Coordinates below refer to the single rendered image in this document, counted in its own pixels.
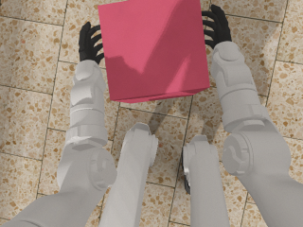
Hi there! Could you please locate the robot left hand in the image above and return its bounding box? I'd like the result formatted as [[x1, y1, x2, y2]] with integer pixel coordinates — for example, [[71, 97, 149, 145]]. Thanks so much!
[[79, 22, 104, 65]]

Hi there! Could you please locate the robot thigh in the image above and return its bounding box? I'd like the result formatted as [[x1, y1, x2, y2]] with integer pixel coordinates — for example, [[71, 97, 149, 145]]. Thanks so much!
[[98, 128, 158, 227], [183, 141, 231, 227]]

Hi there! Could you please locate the robot right upper arm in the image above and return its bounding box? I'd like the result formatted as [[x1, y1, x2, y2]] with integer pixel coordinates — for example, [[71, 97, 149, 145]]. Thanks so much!
[[222, 131, 303, 227]]

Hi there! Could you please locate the left robot forearm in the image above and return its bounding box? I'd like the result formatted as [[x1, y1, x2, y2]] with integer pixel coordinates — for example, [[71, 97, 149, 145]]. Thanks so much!
[[56, 60, 108, 177]]

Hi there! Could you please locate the robot right thigh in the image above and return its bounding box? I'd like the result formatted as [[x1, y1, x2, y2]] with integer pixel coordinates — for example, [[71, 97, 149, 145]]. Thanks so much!
[[183, 141, 231, 227]]

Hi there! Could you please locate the right robot forearm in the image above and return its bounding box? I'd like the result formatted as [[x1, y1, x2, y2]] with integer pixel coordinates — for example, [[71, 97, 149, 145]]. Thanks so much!
[[210, 41, 292, 161]]

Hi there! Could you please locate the robot left thigh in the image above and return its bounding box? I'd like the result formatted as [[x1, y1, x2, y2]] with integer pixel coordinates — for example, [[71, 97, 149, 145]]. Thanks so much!
[[98, 128, 158, 227]]

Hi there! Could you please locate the carton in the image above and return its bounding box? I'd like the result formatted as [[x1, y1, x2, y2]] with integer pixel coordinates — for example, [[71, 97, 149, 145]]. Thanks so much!
[[98, 0, 210, 104]]

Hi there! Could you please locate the robot right hand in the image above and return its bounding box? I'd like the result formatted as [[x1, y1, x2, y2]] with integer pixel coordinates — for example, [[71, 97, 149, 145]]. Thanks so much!
[[201, 4, 232, 50]]

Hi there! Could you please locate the robot left upper arm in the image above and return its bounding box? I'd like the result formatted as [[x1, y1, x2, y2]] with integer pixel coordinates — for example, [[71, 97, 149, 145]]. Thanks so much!
[[0, 147, 117, 227]]

